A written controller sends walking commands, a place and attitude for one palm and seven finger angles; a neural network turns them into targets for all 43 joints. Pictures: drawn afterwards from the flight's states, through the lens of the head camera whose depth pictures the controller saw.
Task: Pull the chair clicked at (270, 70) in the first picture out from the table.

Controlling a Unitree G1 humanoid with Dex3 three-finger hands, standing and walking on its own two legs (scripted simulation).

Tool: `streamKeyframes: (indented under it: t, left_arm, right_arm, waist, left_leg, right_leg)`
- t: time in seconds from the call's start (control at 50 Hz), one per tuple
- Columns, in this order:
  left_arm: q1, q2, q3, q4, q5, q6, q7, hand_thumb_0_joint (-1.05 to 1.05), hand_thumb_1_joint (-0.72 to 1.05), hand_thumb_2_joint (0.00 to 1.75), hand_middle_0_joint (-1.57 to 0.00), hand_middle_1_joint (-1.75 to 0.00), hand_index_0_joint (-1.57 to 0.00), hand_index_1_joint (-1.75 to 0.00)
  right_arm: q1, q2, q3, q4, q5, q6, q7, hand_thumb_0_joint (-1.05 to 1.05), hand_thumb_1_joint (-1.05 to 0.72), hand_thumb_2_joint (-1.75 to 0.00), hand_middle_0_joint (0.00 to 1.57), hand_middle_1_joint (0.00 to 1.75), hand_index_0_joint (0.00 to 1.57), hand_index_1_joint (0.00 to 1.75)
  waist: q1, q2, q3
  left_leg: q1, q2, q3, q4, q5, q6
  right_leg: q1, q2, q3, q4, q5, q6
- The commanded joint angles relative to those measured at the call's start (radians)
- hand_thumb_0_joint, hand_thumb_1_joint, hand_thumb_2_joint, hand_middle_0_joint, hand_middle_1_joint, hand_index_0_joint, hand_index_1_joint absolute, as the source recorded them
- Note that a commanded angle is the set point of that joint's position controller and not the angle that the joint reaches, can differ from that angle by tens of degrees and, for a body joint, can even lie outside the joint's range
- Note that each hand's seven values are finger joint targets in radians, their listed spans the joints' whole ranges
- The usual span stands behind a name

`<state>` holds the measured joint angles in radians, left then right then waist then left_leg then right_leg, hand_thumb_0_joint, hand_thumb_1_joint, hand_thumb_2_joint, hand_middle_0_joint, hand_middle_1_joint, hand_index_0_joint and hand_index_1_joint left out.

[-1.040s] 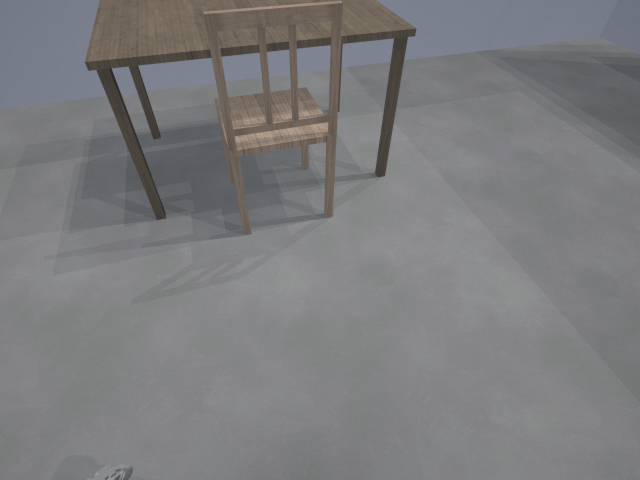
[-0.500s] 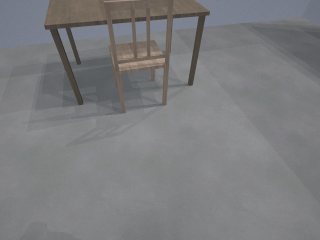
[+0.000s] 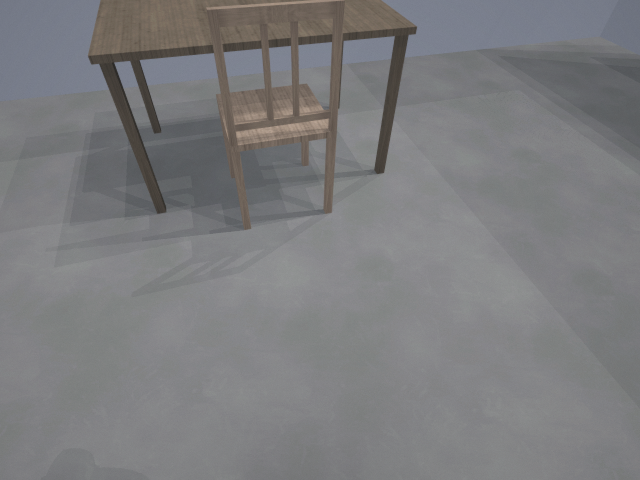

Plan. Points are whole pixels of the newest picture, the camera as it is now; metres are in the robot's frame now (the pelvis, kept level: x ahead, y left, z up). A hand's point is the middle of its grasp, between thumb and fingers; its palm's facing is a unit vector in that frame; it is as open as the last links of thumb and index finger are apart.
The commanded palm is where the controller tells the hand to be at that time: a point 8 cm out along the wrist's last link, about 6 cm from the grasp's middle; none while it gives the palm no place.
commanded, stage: look at it before walking up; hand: left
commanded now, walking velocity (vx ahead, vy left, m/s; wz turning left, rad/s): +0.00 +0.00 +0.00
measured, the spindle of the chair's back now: (267, 74) +1.32 +0.26 -0.09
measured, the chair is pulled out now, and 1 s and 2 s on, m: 0.00 0.00 0.00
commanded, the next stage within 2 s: walk to a spot facing it in 0.40 s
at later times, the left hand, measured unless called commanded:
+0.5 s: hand out of the picture +0.07 +0.24 -0.16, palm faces -0.02 -0.95 -0.32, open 7.4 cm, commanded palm none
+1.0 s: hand out of the picture +0.13 +0.13 -0.18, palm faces -0.11 -0.97 -0.22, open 7.4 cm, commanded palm none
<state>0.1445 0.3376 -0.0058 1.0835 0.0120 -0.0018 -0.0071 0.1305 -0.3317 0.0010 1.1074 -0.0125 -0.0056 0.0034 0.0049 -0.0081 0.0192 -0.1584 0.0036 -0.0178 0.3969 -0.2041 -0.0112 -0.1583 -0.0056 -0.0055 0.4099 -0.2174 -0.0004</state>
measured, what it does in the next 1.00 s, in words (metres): walks ahead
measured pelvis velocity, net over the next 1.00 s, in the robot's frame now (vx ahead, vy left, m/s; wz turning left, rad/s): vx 0.10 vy -0.06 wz -0.20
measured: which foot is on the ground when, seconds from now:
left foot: down 0.00-0.88, up 0.90-1.00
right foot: down 0.00-1.00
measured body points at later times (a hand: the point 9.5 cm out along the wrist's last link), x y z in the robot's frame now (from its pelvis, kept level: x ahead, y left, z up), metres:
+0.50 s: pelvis +0.01 +0.00 +0.00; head +0.01 +0.00 +0.45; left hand +0.07 +0.29 -0.13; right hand +0.09 -0.30 -0.13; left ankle +0.01 +0.13 -0.74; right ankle +0.00 -0.12 -0.74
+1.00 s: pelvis +0.10 -0.06 -0.02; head +0.11 -0.07 +0.43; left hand +0.14 +0.18 -0.16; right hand +0.04 -0.30 -0.18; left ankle +0.06 +0.09 -0.67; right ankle +0.06 -0.12 -0.74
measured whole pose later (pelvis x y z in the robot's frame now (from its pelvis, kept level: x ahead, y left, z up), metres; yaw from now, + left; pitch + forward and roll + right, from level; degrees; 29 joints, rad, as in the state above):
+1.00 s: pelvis +0.10 -0.06 -0.02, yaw -11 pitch -1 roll +0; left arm 0.35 0.18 0.04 1.01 0.02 -0.05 -0.02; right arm 0.31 -0.23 -0.04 1.11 -0.02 0.01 0.01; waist 0.03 0.02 0.03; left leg -0.39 0.11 0.06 1.13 -0.42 -0.02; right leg -0.23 0.03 -0.08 0.61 -0.37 -0.08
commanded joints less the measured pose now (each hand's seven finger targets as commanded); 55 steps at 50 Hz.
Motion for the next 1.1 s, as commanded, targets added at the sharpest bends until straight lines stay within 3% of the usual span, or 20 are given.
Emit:
streamKeyframes:
  t: [0.0, 0.48, 0.52, 0.54, 0.6, 0.66, 0.7, 0.72, 0.74, 0.78, 0.82, 0.84, 0.86, 0.88, 0.9, 0.92, 0.94, 0.96, 1.02, 1.08]
  left_arm:
    - [-0.042, 0.204, 0.037, -0.062, 0.0, -0.021, 0.018, 0.0, 0.9, 0.9, -0.2, -0.3, -0.2, -0.3]
    - [-0.036, 0.204, 0.037, -0.054, -0.001, -0.022, 0.019, 0.0, 0.9, 0.9, -0.2, -0.3, -0.2, -0.3]
    - [0.026, 0.094, 0.015, -0.031, -0.001, -0.001, 0.02, 0.0, 0.9, 0.9, -0.2, -0.3, -0.2, -0.3]
    - [0.049, 0.088, 0.018, -0.033, 0.002, 0.009, 0.016, 0.0, 0.9, 0.9, -0.2, -0.3, -0.2, -0.3]
    - [0.064, 0.103, 0.039, -0.066, 0.011, 0.025, -0.003, 0.0, 0.9, 0.9, -0.2, -0.3, -0.2, -0.3]
    - [0.088, 0.079, 0.053, -0.107, 0.013, 0.02, -0.015, 0.0, 0.9, 0.9, -0.2, -0.3, -0.2, -0.3]
    - [0.078, 0.026, 0.056, -0.137, 0.009, 0.007, -0.025, 0.0, 0.9, 0.9, -0.2, -0.3, -0.2, -0.3]
    - [0.037, 0.011, 0.058, -0.164, 0.008, 0.002, -0.028, 0.0, 0.9, 0.9, -0.2, -0.3, -0.2, -0.3]
    - [0.01, 0.014, 0.061, -0.184, 0.009, -0.002, -0.032, 0.0, 0.9, 0.9, -0.2, -0.3, -0.2, -0.3]
    - [0.018, -0.011, 0.068, -0.19, 0.008, -0.013, -0.037, 0.0, 0.9, 0.9, -0.2, -0.3, -0.2, -0.3]
    - [0.162, -0.039, 0.071, -0.145, 0.008, -0.021, -0.041, 0.0, 0.9, 0.9, -0.2, -0.3, -0.2, -0.3]
    - [0.301, -0.019, 0.079, -0.094, 0.011, -0.026, -0.037, 0.0, 0.9, 0.9, -0.2, -0.3, -0.2, -0.3]
    - [0.449, 0.095, 0.105, -0.048, 0.021, -0.043, -0.018, 0.0, 0.9, 0.9, -0.2, -0.3, -0.2, -0.3]
    - [0.511, 0.146, 0.112, -0.037, 0.004, -0.048, 0.0, 0.0, 0.9, 0.9, -0.2, -0.3, -0.2, -0.3]
    - [0.489, 0.125, 0.108, -0.043, -0.001, -0.052, 0.013, 0.0, 0.9, 0.9, -0.2, -0.3, -0.2, -0.3]
    - [0.428, 0.082, 0.099, -0.055, 0.0, -0.056, 0.013, 0.0, 0.9, 0.9, -0.2, -0.3, -0.2, -0.3]
    - [0.376, 0.055, 0.093, -0.068, 0.003, -0.056, 0.015, 0.0, 0.9, 0.9, -0.2, -0.3, -0.2, -0.3]
    - [0.336, 0.023, 0.08, -0.077, 0.007, -0.059, 0.016, 0.0, 0.9, 0.9, -0.2, -0.3, -0.2, -0.3]
    - [0.324, -0.011, 0.071, -0.069, 0.01, -0.073, 0.017, 0.0, 0.9, 0.9, -0.2, -0.3, -0.2, -0.3]
    - [0.347, -0.027, 0.068, -0.051, 0.009, -0.084, 0.022, 0.0, 0.9, 0.9, -0.2, -0.3, -0.2, -0.3]
  right_arm:
    - [-0.05, -0.204, -0.036, -0.064, 0.003, -0.028, -0.015, 0.0, -0.9, -0.9, 0.2, 0.3, 0.2, 0.3]
    - [-0.057, -0.207, -0.032, -0.058, 0.004, -0.026, -0.017, 0.0, -0.9, -0.9, 0.2, 0.3, 0.2, 0.3]
    - [0.005, -0.092, -0.009, -0.034, -0.005, -0.009, -0.015, 0.0, -0.9, -0.9, 0.2, 0.3, 0.2, 0.3]
    - [0.034, -0.084, -0.01, -0.034, -0.007, -0.003, -0.014, 0.0, -0.9, -0.9, 0.2, 0.3, 0.2, 0.3]
    - [0.052, -0.108, -0.029, -0.058, -0.015, 0.006, -0.012, 0.0, -0.9, -0.9, 0.2, 0.3, 0.2, 0.3]
    - [0.1, -0.132, -0.052, -0.082, -0.014, -0.002, -0.015, 0.0, -0.9, -0.9, 0.2, 0.3, 0.2, 0.3]
    - [0.153, -0.167, -0.073, -0.084, -0.01, -0.019, -0.021, 0.0, -0.9, -0.9, 0.2, 0.3, 0.2, 0.3]
    - [0.18, -0.166, -0.081, -0.082, -0.009, -0.03, -0.022, 0.0, -0.9, -0.9, 0.2, 0.3, 0.2, 0.3]
    - [0.193, -0.16, -0.083, -0.084, -0.008, -0.037, -0.021, 0.0, -0.9, -0.9, 0.2, 0.3, 0.2, 0.3]
    - [0.171, -0.128, -0.081, -0.091, -0.013, -0.044, -0.022, 0.0, -0.9, -0.9, 0.2, 0.3, 0.2, 0.3]
    - [0.112, -0.105, -0.075, -0.099, -0.015, -0.045, -0.023, 0.0, -0.9, -0.9, 0.2, 0.3, 0.2, 0.3]
    - [0.09, -0.085, -0.072, -0.106, -0.012, -0.043, -0.02, 0.0, -0.9, -0.9, 0.2, 0.3, 0.2, 0.3]
    - [0.069, -0.01, -0.057, -0.145, 0.005, -0.044, -0.01, 0.0, -0.9, -0.9, 0.2, 0.3, 0.2, 0.3]
    - [-0.006, 0.016, -0.046, -0.203, -0.001, -0.057, -0.003, 0.0, -0.9, -0.9, 0.2, 0.3, 0.2, 0.3]
    - [-0.012, -0.009, -0.055, -0.198, -0.003, -0.061, -0.005, 0.0, -0.9, -0.9, 0.2, 0.3, 0.2, 0.3]
    - [-0.022, 0.001, -0.06, -0.183, -0.002, -0.063, -0.002, 0.0, -0.9, -0.9, 0.2, 0.3, 0.2, 0.3]
    - [-0.015, 0.017, -0.06, -0.169, -0.004, -0.061, 0.0, 0.0, -0.9, -0.9, 0.2, 0.3, 0.2, 0.3]
    - [-0.007, 0.029, -0.061, -0.157, -0.011, -0.053, 0.002, 0.0, -0.9, -0.9, 0.2, 0.3, 0.2, 0.3]
    - [0.049, 0.066, -0.062, -0.142, -0.013, -0.031, 0.008, 0.0, -0.9, -0.9, 0.2, 0.3, 0.2, 0.3]
    - [0.03, 0.081, -0.064, -0.159, -0.011, -0.027, 0.017, 0.0, -0.9, -0.9, 0.2, 0.3, 0.2, 0.3]
  waist:
    - [-0.001, 0.012, -0.038]
    - [-0.001, 0.007, -0.037]
    - [-0.004, 0.01, -0.043]
    - [-0.003, 0.009, -0.041]
    - [-0.002, 0.006, 0.086]
    - [-0.016, 0.054, 0.13]
    - [-0.037, 0.185, 0.113]
    - [-0.055, 0.203, 0.103]
    - [-0.058, 0.181, 0.094]
    - [-0.039, 0.159, 0.097]
    - [0.036, 0.131, 0.034]
    - [0.1, 0.008, -0.023]
    - [0.151, -0.318, -0.056]
    - [0.156, -0.361, -0.027]
    - [0.137, -0.229, -0.017]
    - [0.112, -0.136, 0.029]
    - [0.083, -0.077, 0.056]
    - [0.058, -0.046, 0.095]
    - [0.007, -0.045, 0.087]
    - [0.005, -0.069, 0.072]
  left_leg:
    - [0.005, 0.11, -0.096, -0.076, 0.11, 0.043]
    - [0.033, 0.113, -0.088, -0.082, 0.147, 0.037]
    - [0.041, 0.107, -0.049, -0.055, 0.019, 0.018]
    - [0.034, 0.105, -0.038, -0.04, -0.088, 0.02]
    - [-0.066, 0.113, -0.042, -0.052, -0.37, 0.034]
    - [-0.048, 0.174, -0.111, -0.077, -0.486, 0.078]
    - [0.043, 0.315, -0.247, -0.18, -0.481, 0.151]
    - [0.108, 0.372, -0.273, -0.209, -0.369, 0.194]
    - [0.14, 0.394, -0.262, -0.201, -0.297, 0.211]
    - [0.093, 0.384, -0.155, -0.144, -0.12, 0.189]
    - [0.0, 0.302, 0.023, 0.033, 0.004, 0.115]
    - [-0.112, 0.227, 0.109, 0.252, -0.006, 0.068]
    - [-0.406, 0.107, 0.208, 0.585, -0.215, 0.005]
    - [-0.581, 0.044, 0.14, 0.77, -0.379, -0.008]
    - [-0.613, 0.087, 0.049, 0.828, -0.31, 0.003]
    - [-0.605, 0.122, 0.037, 0.832, -0.227, 0.005]
    - [-0.587, 0.139, 0.033, 0.835, -0.192, 0.0]
    - [-0.56, 0.146, 0.033, 0.815, -0.145, -0.011]
    - [-0.532, 0.136, 0.059, 0.759, -0.056, -0.035]
    - [-0.552, 0.123, 0.077, 0.698, 0.03, -0.042]
  right_leg:
    - [-0.001, -0.114, 0.106, -0.088, 0.069, -0.03]
    - [0.01, -0.115, 0.107, -0.099, 0.121, -0.029]
    - [-0.016, -0.101, 0.12, -0.093, -0.022, -0.02]
    - [-0.038, -0.092, 0.133, -0.087, -0.132, -0.026]
    - [-0.159, -0.058, 0.17, -0.071, -0.359, -0.048]
    - [-0.283, -0.005, 0.151, 0.053, -0.391, -0.056]
    - [-0.373, 0.049, 0.012, 0.303, -0.237, -0.031]
    - [-0.446, 0.01, -0.008, 0.406, -0.27, -0.018]
    - [-0.48, -0.024, 0.009, 0.441, -0.297, -0.015]
    - [-0.409, -0.064, -0.003, 0.387, -0.297, -0.013]
    - [-0.154, -0.037, -0.069, 0.198, -0.18, -0.018]
    - [0.054, 0.004, -0.083, 0.079, -0.062, -0.028]
    - [0.257, -0.226, 0.311, -0.092, -0.149, -0.108]
    - [0.275, -0.375, 0.64, -0.202, -0.031, -0.194]
    - [0.288, -0.378, 0.604, -0.178, 0.009, -0.239]
    - [0.198, -0.341, 0.529, -0.175, 0.0, -0.235]
    - [0.138, -0.334, 0.503, -0.177, -0.021, -0.234]
    - [0.064, -0.305, 0.434, -0.184, 0.026, -0.218]
    - [0.029, -0.24, 0.281, -0.189, 0.201, -0.19]
    - [0.064, -0.193, 0.213, -0.189, 0.289, -0.173]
